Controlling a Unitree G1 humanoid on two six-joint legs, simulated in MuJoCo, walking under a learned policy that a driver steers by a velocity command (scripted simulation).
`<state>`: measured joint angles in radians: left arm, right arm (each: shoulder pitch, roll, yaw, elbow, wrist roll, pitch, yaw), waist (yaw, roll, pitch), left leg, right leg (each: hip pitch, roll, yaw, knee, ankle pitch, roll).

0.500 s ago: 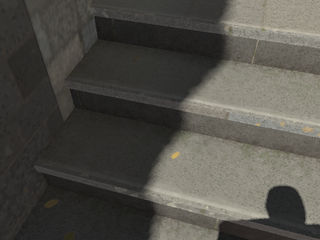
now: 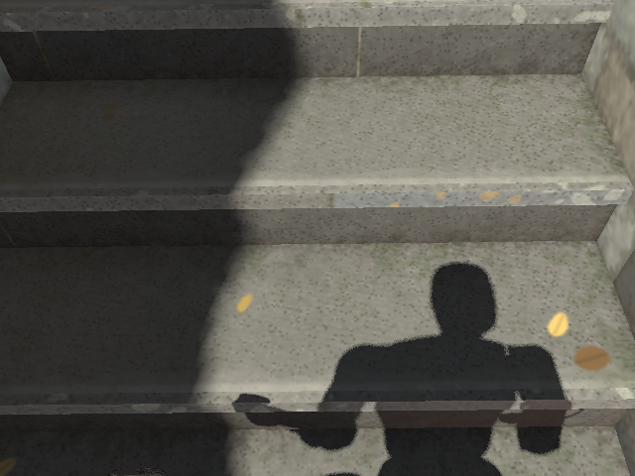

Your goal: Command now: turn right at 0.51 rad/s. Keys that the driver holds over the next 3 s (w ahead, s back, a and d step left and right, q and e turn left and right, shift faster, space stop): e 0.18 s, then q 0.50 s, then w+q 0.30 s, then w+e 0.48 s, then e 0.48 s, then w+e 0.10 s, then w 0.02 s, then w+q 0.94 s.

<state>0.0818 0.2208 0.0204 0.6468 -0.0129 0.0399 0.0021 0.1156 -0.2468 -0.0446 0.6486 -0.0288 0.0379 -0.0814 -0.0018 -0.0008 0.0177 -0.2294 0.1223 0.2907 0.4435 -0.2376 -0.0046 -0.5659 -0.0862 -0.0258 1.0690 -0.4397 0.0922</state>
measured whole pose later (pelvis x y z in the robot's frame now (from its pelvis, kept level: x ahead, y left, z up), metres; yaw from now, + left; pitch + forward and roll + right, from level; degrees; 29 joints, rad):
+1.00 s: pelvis +0.03 +0.02 +0.00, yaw +13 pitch +2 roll -2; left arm 0.17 0.22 0.02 0.67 0.00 -0.08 -0.02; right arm 0.43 -0.17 -0.01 0.73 -0.01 0.00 0.00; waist -0.04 -0.06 -0.06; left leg -0.19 -0.06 -0.06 0.51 -0.36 0.08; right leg -0.96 -0.03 -0.02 2.11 -0.30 0.02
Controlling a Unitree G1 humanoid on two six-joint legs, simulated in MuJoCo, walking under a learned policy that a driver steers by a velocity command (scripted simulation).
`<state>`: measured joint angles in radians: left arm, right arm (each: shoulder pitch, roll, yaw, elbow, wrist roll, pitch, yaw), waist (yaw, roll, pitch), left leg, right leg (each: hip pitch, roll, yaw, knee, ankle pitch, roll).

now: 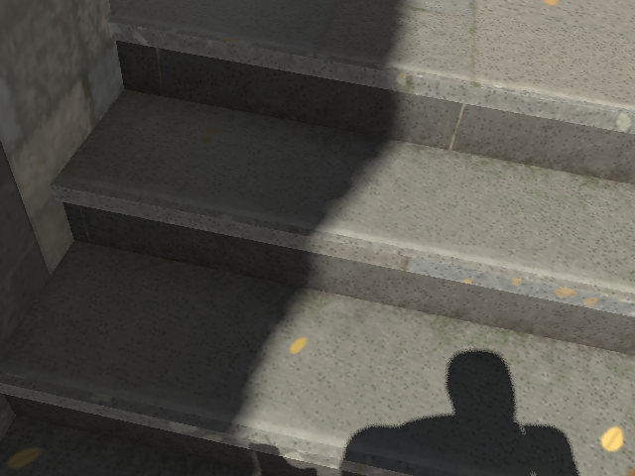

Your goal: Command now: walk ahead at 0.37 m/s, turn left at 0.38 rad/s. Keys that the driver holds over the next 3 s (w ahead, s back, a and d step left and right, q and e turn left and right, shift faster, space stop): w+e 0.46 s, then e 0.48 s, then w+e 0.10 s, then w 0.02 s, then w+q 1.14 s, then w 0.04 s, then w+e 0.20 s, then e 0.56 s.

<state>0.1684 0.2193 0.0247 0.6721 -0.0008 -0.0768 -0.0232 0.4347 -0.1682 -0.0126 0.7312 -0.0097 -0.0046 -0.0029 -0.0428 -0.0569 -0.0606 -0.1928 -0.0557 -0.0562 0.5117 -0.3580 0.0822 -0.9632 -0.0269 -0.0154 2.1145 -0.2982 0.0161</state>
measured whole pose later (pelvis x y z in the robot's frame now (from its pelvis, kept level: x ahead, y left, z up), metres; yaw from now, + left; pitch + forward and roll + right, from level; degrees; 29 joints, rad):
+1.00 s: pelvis +0.46 +0.02 +0.28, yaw -25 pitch +1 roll +1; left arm 0.08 0.26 0.04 0.63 -0.03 0.01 0.01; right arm 0.25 -0.21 -0.04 0.77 -0.06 -0.02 -0.07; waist -0.01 -0.03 -0.02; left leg -0.53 0.13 0.22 0.87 -0.34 0.04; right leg -0.90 0.03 0.09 1.84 -0.04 -0.03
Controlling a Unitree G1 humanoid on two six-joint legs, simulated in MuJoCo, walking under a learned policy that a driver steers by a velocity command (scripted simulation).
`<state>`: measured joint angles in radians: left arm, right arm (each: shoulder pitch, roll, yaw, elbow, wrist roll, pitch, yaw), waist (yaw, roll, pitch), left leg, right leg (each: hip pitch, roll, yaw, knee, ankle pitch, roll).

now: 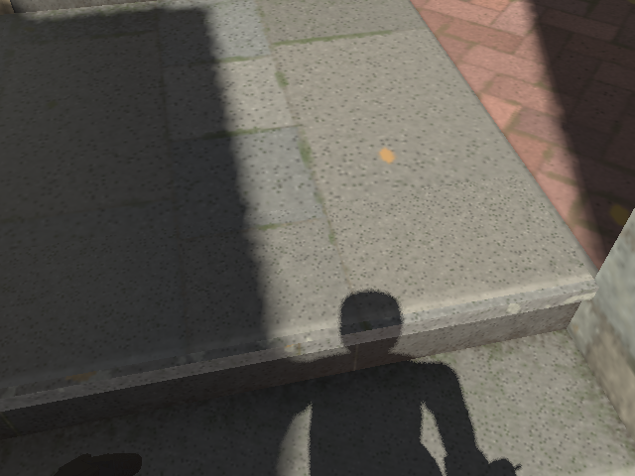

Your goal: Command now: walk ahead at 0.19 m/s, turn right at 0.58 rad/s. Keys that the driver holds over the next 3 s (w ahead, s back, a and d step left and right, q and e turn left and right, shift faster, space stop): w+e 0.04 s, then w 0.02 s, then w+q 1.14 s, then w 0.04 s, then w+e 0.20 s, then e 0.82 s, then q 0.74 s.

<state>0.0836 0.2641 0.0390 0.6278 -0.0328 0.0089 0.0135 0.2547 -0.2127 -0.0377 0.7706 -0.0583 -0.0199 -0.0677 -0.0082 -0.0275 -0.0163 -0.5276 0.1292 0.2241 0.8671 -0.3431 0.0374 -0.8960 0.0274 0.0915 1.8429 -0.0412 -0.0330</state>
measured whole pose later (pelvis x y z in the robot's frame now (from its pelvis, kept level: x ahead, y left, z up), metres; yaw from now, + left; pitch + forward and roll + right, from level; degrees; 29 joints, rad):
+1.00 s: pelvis +0.42 -0.01 +0.20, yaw +20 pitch +2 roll -2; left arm 0.06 0.13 -0.06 0.58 0.03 -0.13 -0.05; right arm 0.46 -0.14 0.02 0.96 -0.03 0.00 0.05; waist 0.03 0.00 -0.11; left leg -0.33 -0.13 -0.05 0.64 -0.34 0.12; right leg -1.23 -0.09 0.08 2.13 -0.03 -0.10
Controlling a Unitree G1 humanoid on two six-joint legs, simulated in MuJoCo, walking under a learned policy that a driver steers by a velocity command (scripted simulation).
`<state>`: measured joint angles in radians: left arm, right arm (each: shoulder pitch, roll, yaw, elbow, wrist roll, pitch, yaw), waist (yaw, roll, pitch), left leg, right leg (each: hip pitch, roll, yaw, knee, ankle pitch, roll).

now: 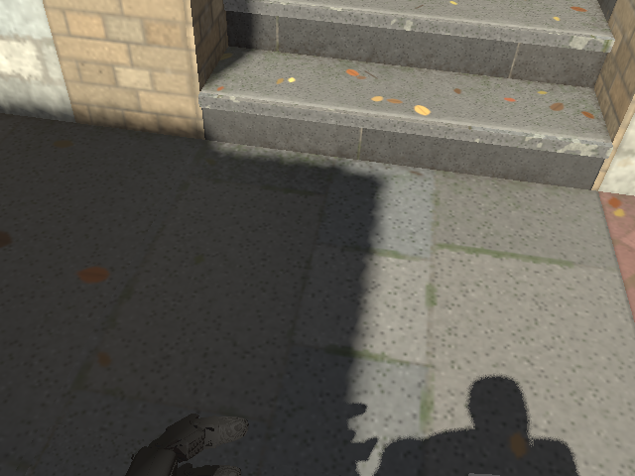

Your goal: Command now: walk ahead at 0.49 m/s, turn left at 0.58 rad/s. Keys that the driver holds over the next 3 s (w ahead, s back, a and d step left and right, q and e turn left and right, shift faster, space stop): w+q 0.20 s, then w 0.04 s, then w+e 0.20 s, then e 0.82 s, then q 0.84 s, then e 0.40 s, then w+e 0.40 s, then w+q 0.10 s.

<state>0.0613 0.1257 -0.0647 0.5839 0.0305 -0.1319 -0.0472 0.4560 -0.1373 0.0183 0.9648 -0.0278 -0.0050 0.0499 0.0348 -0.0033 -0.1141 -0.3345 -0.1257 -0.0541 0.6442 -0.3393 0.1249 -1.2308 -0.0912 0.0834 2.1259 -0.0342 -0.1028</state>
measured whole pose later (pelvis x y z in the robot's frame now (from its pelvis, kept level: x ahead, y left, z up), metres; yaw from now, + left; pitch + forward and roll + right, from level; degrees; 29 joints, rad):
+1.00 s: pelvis +0.42 +0.02 +0.18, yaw -9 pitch +2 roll +0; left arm 0.18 0.29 0.07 0.65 -0.01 0.03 0.03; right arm 0.19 -0.23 -0.04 0.71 -0.02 -0.03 -0.06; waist -0.03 -0.03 -0.01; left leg -0.33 0.06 0.16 0.44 -0.14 0.04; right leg -0.63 -0.06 0.01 1.11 -0.33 0.08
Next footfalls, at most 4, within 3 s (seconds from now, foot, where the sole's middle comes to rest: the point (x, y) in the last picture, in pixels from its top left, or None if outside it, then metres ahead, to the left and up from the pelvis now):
0.24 right None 0.36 -0.13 -0.60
0.70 left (270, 470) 0.53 0.12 -0.60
1.18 right None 0.46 -0.13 -0.60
1.68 left None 0.49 0.09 -0.60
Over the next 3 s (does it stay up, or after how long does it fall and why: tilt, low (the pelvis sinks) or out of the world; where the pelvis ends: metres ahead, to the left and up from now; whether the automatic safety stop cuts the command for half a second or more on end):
stays up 0.51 -0.13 0.16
